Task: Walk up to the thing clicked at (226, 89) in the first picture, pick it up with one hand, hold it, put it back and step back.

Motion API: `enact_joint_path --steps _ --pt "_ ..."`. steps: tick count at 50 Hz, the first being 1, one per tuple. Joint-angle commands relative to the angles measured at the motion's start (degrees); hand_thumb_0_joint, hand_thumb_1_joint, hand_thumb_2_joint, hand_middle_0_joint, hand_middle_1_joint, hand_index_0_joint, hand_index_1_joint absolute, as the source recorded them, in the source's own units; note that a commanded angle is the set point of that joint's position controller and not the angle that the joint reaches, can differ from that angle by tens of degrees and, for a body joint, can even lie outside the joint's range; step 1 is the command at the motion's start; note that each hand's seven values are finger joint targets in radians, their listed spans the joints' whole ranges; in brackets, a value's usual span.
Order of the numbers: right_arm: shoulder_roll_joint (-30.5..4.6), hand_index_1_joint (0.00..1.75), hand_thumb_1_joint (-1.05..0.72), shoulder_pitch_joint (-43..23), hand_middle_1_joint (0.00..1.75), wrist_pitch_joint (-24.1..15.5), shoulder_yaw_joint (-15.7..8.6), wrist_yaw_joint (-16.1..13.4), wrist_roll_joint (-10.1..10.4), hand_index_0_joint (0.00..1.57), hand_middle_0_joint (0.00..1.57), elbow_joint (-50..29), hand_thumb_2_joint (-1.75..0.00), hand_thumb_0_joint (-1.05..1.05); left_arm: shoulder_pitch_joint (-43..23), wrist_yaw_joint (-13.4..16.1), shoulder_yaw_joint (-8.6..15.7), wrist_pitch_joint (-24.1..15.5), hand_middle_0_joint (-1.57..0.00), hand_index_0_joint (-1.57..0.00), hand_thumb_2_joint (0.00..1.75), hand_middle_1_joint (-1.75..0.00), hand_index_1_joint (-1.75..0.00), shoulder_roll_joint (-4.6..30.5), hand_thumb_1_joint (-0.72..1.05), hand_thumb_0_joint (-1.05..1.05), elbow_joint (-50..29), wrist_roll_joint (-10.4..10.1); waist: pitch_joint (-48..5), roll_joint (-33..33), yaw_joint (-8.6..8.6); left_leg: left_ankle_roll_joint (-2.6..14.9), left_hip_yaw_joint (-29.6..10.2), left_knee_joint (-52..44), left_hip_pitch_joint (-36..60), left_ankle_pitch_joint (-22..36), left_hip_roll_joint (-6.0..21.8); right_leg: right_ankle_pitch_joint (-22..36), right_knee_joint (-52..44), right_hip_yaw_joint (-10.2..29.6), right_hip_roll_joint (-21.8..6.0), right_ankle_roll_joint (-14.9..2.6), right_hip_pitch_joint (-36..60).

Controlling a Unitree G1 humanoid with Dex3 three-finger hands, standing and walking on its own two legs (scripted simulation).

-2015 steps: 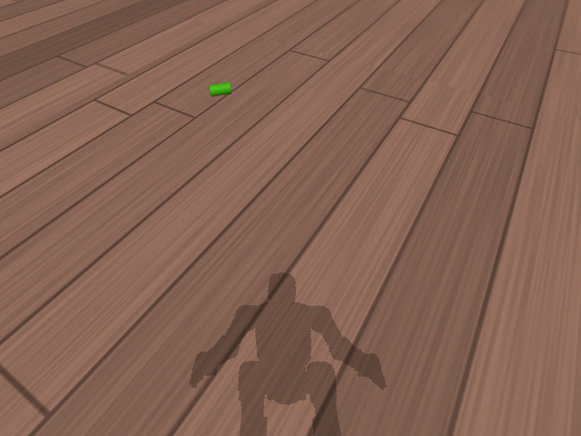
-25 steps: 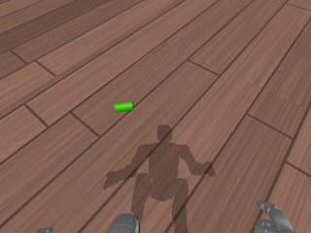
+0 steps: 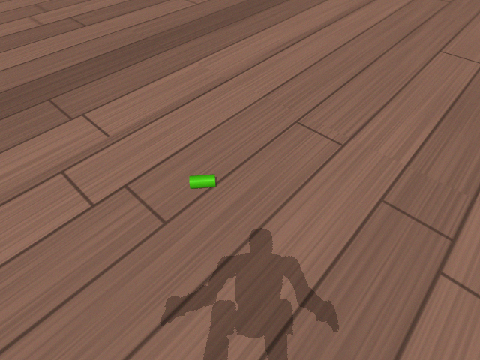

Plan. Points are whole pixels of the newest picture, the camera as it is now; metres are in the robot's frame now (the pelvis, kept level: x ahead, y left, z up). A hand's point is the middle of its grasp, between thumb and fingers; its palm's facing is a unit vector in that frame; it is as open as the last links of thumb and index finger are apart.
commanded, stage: step back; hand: left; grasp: from above
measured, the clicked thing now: (202, 181) +1.11 +0.21 -0.73
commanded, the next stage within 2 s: stand in 0.68 s
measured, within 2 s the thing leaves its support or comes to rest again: neither
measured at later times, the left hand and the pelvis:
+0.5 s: hand out of the picture +0.09 +0.28 -0.16, palm faces +0.03 -0.93 -0.36, open 7.4 cm; pelvis +0.03 +0.01 +0.00, yaw +1 degrees
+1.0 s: hand out of the picture +0.14 +0.27 -0.14, palm faces -0.02 -0.94 -0.33, open 7.4 cm; pelvis +0.05 +0.02 +0.02, yaw +0 degrees
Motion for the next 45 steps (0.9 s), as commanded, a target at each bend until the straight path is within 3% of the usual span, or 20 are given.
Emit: enact_joint_path --steps 1,2,3,4,5,7,9,12,14,16,17,18,19,20,24,26,29,32,35,45 --pt "-14.74 0.3 -0.9 -5.9 0.3 -0.31 -3.32 -0.8 0.86 0.2 0.2 -5.44 -0.9 0.0 0.49 1.02 2.54 -3.33 -0.2 -0.2 0.9 -0.3 -0.3 8.46 0.9 0.0 -2.43 0.47 -1.43 9.89 2.4 6.5 -9.37 -6.65 -7.95 -5.63 9.62 8.72 -17.25 -3.08 2.69 -0.45 10.5" --pt "-12.14 0.3 -0.9 -5.93 0.3 -0.09 -2.4 -0.84 1.35 0.2 0.2 -5.92 -0.9 0.0 2.08 1.49 2.94 -3.63 -0.2 -0.2 0.9 -0.3 -0.3 9.42 0.9 0.0 -1.7 0.85 -2.29 6.69 3.73 4.22 -7.04 -1.55 -13.06 -6.07 7.42 10.11 -18.99 0.05 1.63 -1.12 17.1" --pt "-8.78 0.3 -0.9 -7.02 0.3 0.0 -1.56 -0.95 1.67 0.2 0.2 -7.05 -0.9 0.0 4.53 2.04 4.06 -4.02 -0.2 -0.2 0.9 -0.3 -0.3 13.68 0.9 0.0 -1.34 1.45 -1.79 -4.65 5.28 1.35 -3.34 11.1 -23.01 -11.07 0.28 -1.79 -25.67 20.25 -9.54 -4.7 19.38" --pt "-10.48 0.3 -0.9 -6.86 0.3 0.33 -2.1 -1.71 1.13 0.2 0.2 -6.88 -0.9 0.0 3.42 1.94 4.8 -4.09 -0.2 -0.2 0.9 -0.3 -0.3 18.14 0.9 0.0 -1.86 1.38 0.95 -7.3 5.1 0.47 -4.06 19.82 -22.41 -16.63 -1.24 -13.72 -31.76 32.87 -20.92 -10.01 10.75" --pt "-13.18 0.3 -0.9 -5.67 0.3 0.1 -2.85 -1.9 1.09 0.2 0.2 -6.04 -0.9 0.0 -0.02 1.84 4.91 -4.26 -0.2 -0.2 0.9 -0.3 -0.3 18.22 0.9 0.0 -3.65 1.31 3.32 -3.73 3.83 0.51 -7.51 23.71 -21.28 -15.95 0.71 -10.98 -31.6 35.34 -24.2 -14.48 7.04" --pt "-12.64 0.3 -0.9 -2.72 0.3 -0.35 -2.87 -1.63 1.33 0.2 0.2 -4.39 -0.9 0.0 -2.35 2.1 3.95 -4.85 -0.2 -0.2 0.9 -0.3 -0.3 14.11 0.9 0.0 -4.28 0.49 3.56 -0.09 2.03 0.44 -8.37 23.0 -20.15 -10.11 2.21 0.71 -28.49 23.85 -18.24 -11.42 8.0" --pt "-11.67 0.3 -0.9 -1.35 0.3 -0.69 -2.59 -1.29 1.1 0.2 0.2 -3.37 -0.9 0.0 -3.73 1.98 3.44 -5.12 -0.2 -0.2 0.9 -0.3 -0.3 13.23 0.9 0.0 -3.93 0.61 0.82 -3.3 1.39 -0.21 -6.13 18.39 -14.8 -7.75 2.87 11.39 -26.11 16.22 -15.43 -9.6 6.35" --pt "-10.18 0.3 -0.9 -2.16 0.3 -0.67 -2.27 -1.07 0.86 0.2 0.2 -3.08 -0.9 0.0 -4.8 1.76 2.76 -4.61 -0.2 -0.2 0.9 -0.3 -0.3 12.53 0.9 0.0 -3.86 0.43 -0.59 -6.76 1.51 -0.59 0.61 8.72 -8.06 -6.6 2.57 25.15 -22.1 9.65 -13.61 -8.41 4.58" --pt "-9.76 0.3 -0.9 -2.97 0.3 -0.8 -2.21 -1.3 0.9 0.2 0.2 -2.72 -0.9 0.0 -5.2 1.79 2.11 -3.88 -0.2 -0.2 0.9 -0.3 -0.3 12.32 0.9 0.0 -3.96 -0.16 -2.09 -6.7 0.68 -0.42 3.42 1.66 -3.02 -0.2 1.43 32.87 -17.26 7.01 -12.08 -7.16 3.41" --pt "-10.3 0.3 -0.9 -1.28 0.3 -1.11 -2.6 -1.79 0.75 0.2 0.2 -1.58 -0.9 0.0 -5.47 1.74 1.17 -3.11 -0.2 -0.2 0.9 -0.3 -0.3 10.68 0.9 0.0 -4.5 -0.55 -4.64 -3.93 -0.57 0.79 1.99 -5.81 4.05 10.38 1.8 32.59 -11.48 5.54 -9.73 -3.96 1.83" --pt "-12.37 0.3 -0.9 -1.8 0.3 -1.35 -3.04 -2.12 0.32 0.2 0.2 -1.62 -0.9 0.0 -4.98 1.67 0.46 -2.8 -0.2 -0.2 0.9 -0.3 -0.3 8.69 0.9 0.0 -4.71 -0.79 -6.35 1.44 -0.28 2.43 -5.01 -6.87 6.65 13.79 7.52 26.31 -9.0 4.48 -7.23 -2.09 -1.19" --pt "-14.79 0.3 -0.9 -5.32 0.3 -1.58 -3.04 -2.24 0.49 0.2 0.2 -2.82 -0.9 0.0 -3.89 1.63 0.01 -2.22 -0.2 -0.2 0.9 -0.3 -0.3 7.16 0.9 0.0 -4.26 -1.47 -6.36 7.09 1.24 6.02 -14.5 -10.67 2.98 8.8 14.35 13.24 -6.23 2.23 -1.92 0.16 -1.24" --pt "-17.16 0.3 -0.9 -7.82 0.3 -1.33 -3.28 -2.08 1.02 0.2 0.2 -3.33 -0.9 0.0 -3.3 1.86 0.63 -1.53 -0.2 -0.2 0.9 -0.3 -0.3 9.12 0.9 0.0 -2.62 -1.6 -6.07 7.76 1.6 10.69 -15.75 -11.4 -4.05 2.24 17.53 1.53 -4.84 0.0 -0.34 0.01 4.69" --pt "-16.45 0.3 -0.9 -9.21 0.3 -1.09 -3.1 -1.92 0.75 0.2 0.2 -2.99 -0.9 0.0 -3.51 1.82 0.56 -1.52 -0.2 -0.2 0.9 -0.3 -0.3 9.18 0.9 0.0 -1.54 -1.04 -4.5 6.6 1.68 10.44 -15.22 -11.9 -6.26 -0.12 17.16 0.3 -5.76 0.27 -0.39 -0.25 6.48" --pt "-12.83 0.3 -0.9 -12.85 0.3 -0.61 -1.56 -1.77 1.33 0.2 0.2 -1.95 -0.9 0.0 -2.39 1.71 0.55 -2.48 -0.2 -0.2 0.9 -0.3 -0.3 9.99 0.9 0.0 1.2 -0.56 -3.27 7.32 2.5 3.35 -7.0 -9.1 -6.77 -0.86 10.46 11.51 -16.39 4.26 -3.06 -1.46 8.68" --pt "-11.74 0.3 -0.9 -12.67 0.3 -0.68 -1.18 -1.71 1.6 0.2 0.2 -1.06 -0.9 0.0 -4.73 1.66 0.62 -2.96 -0.2 -0.2 0.9 -0.3 -0.3 10.99 0.9 0.0 1.34 -0.4 -4.36 4.01 1.21 1.9 -4.06 -6.69 -1.92 4.33 8.17 17.61 -18.58 7.46 -5.79 -2.07 6.88" --pt "-11.54 0.3 -0.9 -13.15 0.3 -0.95 -1.0 -1.7 1.71 0.2 0.2 0.55 -0.9 0.0 -6.41 1.9 0.32 -3.24 -0.2 -0.2 0.9 -0.3 -0.3 10.62 0.9 0.0 2.03 -0.75 -5.88 3.31 0.94 1.94 -2.23 -5.3 2.11 15.42 8.2 26.15 -19.17 6.97 -6.2 -1.37 7.69" --pt "-11.11 0.3 -0.9 -13.52 0.3 -0.94 -0.97 -1.75 1.9 0.2 0.2 1.57 -0.9 0.0 -6.84 2.04 0.38 -3.12 -0.2 -0.2 0.9 -0.3 -0.3 10.53 0.9 0.0 2.62 -0.64 -8.18 1.29 0.89 2.28 -1.26 -5.52 4.54 19.86 8.64 30.52 -19.24 6.27 -6.3 -1.02 9.87" --pt "-11.51 0.3 -0.9 -12.61 0.3 -1.45 -0.39 -1.56 2.07 0.2 0.2 2.83 -0.9 0.0 -8.59 1.76 -1.0 -2.7 -0.2 -0.2 0.9 -0.3 -0.3 8.38 0.9 0.0 4.07 -1.22 -7.6 1.69 0.31 1.91 -3.78 -9.51 6.02 22.29 9.5 27.69 -20.78 5.09 -5.57 0.18 10.86" --pt "-11.16 0.3 -0.9 -14.6 0.3 -1.41 0.04 -1.49 1.97 0.2 0.2 4.44 -0.9 0.0 -10.54 1.46 -1.47 -2.45 -0.2 -0.2 0.9 -0.3 -0.3 9.05 0.9 0.0 6.33 -0.74 -4.88 1.56 0.63 0.49 -2.87 -14.3 5.61 13.81 8.76 20.95 -27.0 5.35 -6.42 0.5 11.49"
